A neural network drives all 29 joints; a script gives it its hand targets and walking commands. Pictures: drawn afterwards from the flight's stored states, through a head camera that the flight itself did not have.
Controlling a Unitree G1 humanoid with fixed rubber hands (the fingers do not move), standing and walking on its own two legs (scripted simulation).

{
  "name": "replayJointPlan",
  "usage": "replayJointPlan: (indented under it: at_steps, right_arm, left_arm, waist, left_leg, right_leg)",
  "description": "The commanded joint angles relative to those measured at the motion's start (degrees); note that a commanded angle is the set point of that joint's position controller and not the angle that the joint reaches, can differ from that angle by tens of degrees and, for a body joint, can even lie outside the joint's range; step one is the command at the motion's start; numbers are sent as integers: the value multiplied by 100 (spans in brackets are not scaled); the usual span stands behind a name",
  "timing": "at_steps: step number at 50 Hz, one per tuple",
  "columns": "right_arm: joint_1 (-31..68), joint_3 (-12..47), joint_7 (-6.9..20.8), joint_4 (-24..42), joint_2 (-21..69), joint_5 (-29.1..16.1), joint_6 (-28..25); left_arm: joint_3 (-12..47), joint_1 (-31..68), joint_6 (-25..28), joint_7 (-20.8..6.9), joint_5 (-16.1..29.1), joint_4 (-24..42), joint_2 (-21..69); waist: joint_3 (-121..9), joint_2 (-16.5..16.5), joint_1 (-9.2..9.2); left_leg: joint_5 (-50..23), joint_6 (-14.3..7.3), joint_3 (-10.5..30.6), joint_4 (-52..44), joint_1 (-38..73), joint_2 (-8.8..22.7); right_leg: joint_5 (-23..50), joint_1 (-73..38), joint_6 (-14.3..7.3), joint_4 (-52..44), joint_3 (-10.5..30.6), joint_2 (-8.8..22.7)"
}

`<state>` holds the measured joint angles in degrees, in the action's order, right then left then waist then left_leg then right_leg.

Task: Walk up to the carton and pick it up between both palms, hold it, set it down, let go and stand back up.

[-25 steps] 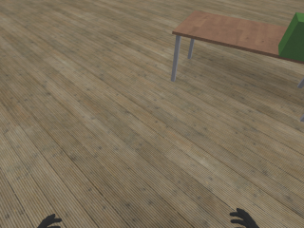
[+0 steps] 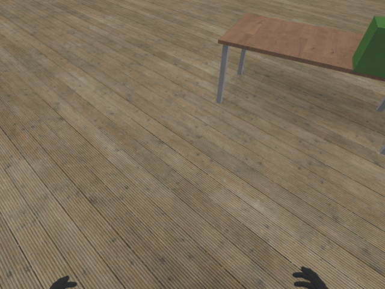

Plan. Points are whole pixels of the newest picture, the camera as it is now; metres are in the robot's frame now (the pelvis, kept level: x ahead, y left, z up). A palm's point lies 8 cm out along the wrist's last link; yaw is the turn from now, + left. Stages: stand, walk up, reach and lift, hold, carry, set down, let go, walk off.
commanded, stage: stand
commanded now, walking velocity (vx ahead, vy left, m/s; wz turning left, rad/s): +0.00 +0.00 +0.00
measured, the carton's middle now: (383, 47) +1.33 -1.13 -0.07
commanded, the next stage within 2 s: none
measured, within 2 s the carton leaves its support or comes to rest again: neither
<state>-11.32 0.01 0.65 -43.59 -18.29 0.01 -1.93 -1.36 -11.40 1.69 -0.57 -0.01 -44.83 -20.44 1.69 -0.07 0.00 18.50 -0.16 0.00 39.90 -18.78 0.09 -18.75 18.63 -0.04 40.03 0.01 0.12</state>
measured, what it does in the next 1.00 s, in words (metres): stands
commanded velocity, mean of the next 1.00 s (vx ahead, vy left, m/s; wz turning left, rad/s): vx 0.00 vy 0.00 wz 0.00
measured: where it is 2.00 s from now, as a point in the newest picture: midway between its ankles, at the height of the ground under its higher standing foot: outside the picture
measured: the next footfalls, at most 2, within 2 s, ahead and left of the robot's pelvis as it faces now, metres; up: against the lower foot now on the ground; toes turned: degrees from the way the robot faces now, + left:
none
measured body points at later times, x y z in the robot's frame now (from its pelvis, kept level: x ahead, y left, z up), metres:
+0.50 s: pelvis +0.00 +0.00 +0.00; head -0.01 +0.00 +0.45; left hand +0.12 +0.30 -0.10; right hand +0.13 -0.28 -0.10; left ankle +0.03 +0.12 -0.72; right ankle +0.03 -0.12 -0.72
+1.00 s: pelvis +0.00 +0.00 +0.00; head +0.00 +0.00 +0.45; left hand +0.12 +0.30 -0.10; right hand +0.12 -0.28 -0.11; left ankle +0.03 +0.12 -0.72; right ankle +0.03 -0.12 -0.72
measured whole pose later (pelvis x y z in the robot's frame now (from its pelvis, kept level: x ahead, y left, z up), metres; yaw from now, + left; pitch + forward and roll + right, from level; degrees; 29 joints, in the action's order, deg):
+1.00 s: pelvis +0.00 +0.00 +0.00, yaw +0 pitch -3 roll +0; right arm -11.2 0.0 0.3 -46.5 -18.4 0.0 -1.8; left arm -1.2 -11.4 1.7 -0.6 0.0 -47.0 -20.6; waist 2.0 -0.1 0.0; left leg 18.4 -0.2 0.0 39.8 -18.7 0.1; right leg -18.7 18.6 0.0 40.0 0.0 0.1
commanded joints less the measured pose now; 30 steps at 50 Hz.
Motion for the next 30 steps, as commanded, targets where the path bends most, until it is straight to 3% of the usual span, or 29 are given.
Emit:
replayJointPlan:
  at_steps: [1,3,4,6,7,8,9,10,11,13,14,15,16,17,18,20,21,22,23,24,25,26,27,28,29,30]
  right_arm:
    - [707,-415,-55,112,-1386,99,-150]
    - [554,-405,-42,125,-1377,66,-199]
    - [412,-425,-57,-62,-1400,86,-173]
    - [512,-363,-38,13,-1333,109,-166]
    - [452,-450,-73,-49,-1477,102,-140]
    - [635,-388,-81,70,-1370,127,-188]
    - [665,-436,-49,54,-1450,174,-163]
    - [633,-440,-57,30,-1452,91,-134]
    - [461,-359,-46,-47,-1349,52,-130]
    - [454,-329,-85,-85,-1313,59,-99]
    - [515,-362,-96,-40,-1298,51,-118]
    - [585,-394,-100,-38,-1422,131,-108]
    - [833,-398,-110,-59,-1518,142,-86]
    - [633,-355,-122,-28,-1277,84,-64]
    - [788,-426,-124,-54,-1461,119,-79]
    - [569,-375,-57,-83,-1397,56,-114]
    - [586,-332,-53,-159,-1256,47,-126]
    - [658,-427,-90,-161,-1445,144,-151]
    - [442,-342,-115,-150,-1326,113,-138]
    - [564,-377,-106,-126,-1355,91,-173]
    - [582,-348,-93,-238,-1283,132,-174]
    - [710,-412,-85,-80,-1608,92,-169]
    - [813,-452,-74,-168,-1574,114,-143]
    - [817,-374,-65,-129,-1415,90,-145]
    - [806,-359,-99,-142,-1324,89,-117]
    - [663,-359,-87,-261,-1453,109,-127]
  left_arm:
    - [-298,518,193,64,-72,62,-1116]
    - [-251,635,187,32,-84,71,-1098]
    - [-282,538,198,56,-110,6,-1189]
    - [-235,634,201,41,-119,-22,-1115]
    - [-269,669,165,64,-116,76,-1156]
    - [-250,726,171,68,-114,93,-1043]
    - [-289,608,194,59,-101,36,-1215]
    - [-272,619,178,81,-140,24,-1256]
    - [-317,566,163,59,-67,-35,-1282]
    - [-299,493,174,35,-62,-83,-1205]
    - [-285,748,160,48,-95,1,-1223]
    - [-240,627,158,54,-71,-14,-1153]
    - [-236,606,151,69,-101,-13,-1207]
    - [-272,733,181,64,-120,-46,-1335]
    - [-213,736,219,43,-114,-27,-1079]
    - [-269,517,155,56,-69,-78,-1216]
    - [-315,704,141,61,-62,-35,-1305]
    - [-278,564,120,71,-111,-26,-1295]
    - [-335,674,128,84,-101,-66,-1376]
    - [-310,755,201,65,-78,5,-1221]
    - [-279,687,187,77,-92,-71,-1266]
    - [-209,365,173,71,-75,-124,-1078]
    - [-256,564,141,72,-82,-157,-1286]
    - [-216,634,127,77,-85,-96,-1117]
    - [-264,637,143,72,-91,-104,-1298]
    - [-298,635,125,54,-60,-85,-1289]
  waist:
    - [61,75,-84]
    - [-3,19,20]
    - [-223,-176,-76]
    - [-175,11,141]
    - [40,31,59]
    - [-57,-105,47]
    - [75,185,-43]
    - [95,221,53]
    - [-2,108,6]
    - [56,-169,41]
    - [96,-65,145]
    - [78,109,85]
    - [184,77,-28]
    - [190,-229,174]
    - [184,-226,-12]
    - [21,124,42]
    - [150,-90,19]
    - [300,-8,-35]
    - [-23,89,80]
    - [-30,246,27]
    - [49,-96,-12]
    - [-334,-73,-99]
    - [89,-22,-9]
    - [-73,-16,-57]
    - [231,204,-75]
    - [-12,115,-81]
  left_leg:
    - [-39,-435,909,-1521,-215,600]
    - [-368,-364,771,-1275,79,491]
    - [-505,-396,815,-1280,114,566]
    - [-581,-346,732,-1223,438,514]
    - [-523,-353,622,-1160,253,474]
    - [-298,-388,895,-1264,160,564]
    - [-187,-382,753,-1388,154,553]
    - [-49,-343,861,-1508,51,625]
    - [-172,-390,942,-1586,-25,635]
    - [-259,-370,772,-1354,36,519]
    - [-162,-340,704,-1378,163,531]
    - [62,-373,739,-1309,76,529]
    - [96,-367,762,-1367,-15,507]
    - [148,-354,816,-1458,13,556]
    - [43,-376,855,-1404,30,524]
    - [-82,-339,813,-1390,89,533]
    - [-98,-338,837,-1411,39,520]
    - [-65,-337,841,-1416,-64,491]
    - [-453,-304,827,-1437,91,498]
    - [-658,-299,870,-1372,152,562]
    - [-765,-381,922,-1386,50,624]
    - [-459,-364,955,-1399,213,729]
    - [-363,-392,1069,-1544,-83,709]
    - [-324,-400,969,-1451,-60,619]
    - [-280,-411,980,-1498,-189,597]
    - [-45,-347,855,-1560,-45,567]
  right_leg:
    - [664,-468,-386,-1043,765,507]
    - [563,-186,-403,-1183,904,554]
    - [644,-422,-396,-1168,808,583]
    - [699,-154,-399,-1269,912,600]
    - [751,-68,-393,-1227,885,534]
    - [351,25,-363,-1171,850,493]
    - [297,-53,-342,-1201,717,462]
    - [406,-252,-317,-1323,757,514]
    - [505,-315,-348,-1207,777,515]
    - [253,-165,-357,-1375,877,604]
    - [265,-81,-311,-1397,825,558]
    - [183,-42,-335,-1352,875,555]
    - [144,4,-357,-1384,872,564]
    - [-185,18,-323,-1503,895,601]
    - [-54,-12,-353,-1331,814,561]
    - [108,-152,-397,-1347,920,606]
    - [-74,29,-383,-1504,987,623]
    - [252,-108,-385,-1435,919,585]
    - [457,-312,-349,-1305,926,632]
    - [465,-200,-339,-1157,802,508]
    - [701,-293,-349,-1132,712,525]
    - [606,-464,-312,-1154,687,473]
    - [614,-378,-326,-1065,694,504]
    - [522,-479,-322,-1208,770,541]
    - [442,-303,-385,-1271,912,630]
    - [209,-371,-393,-1384,868,567]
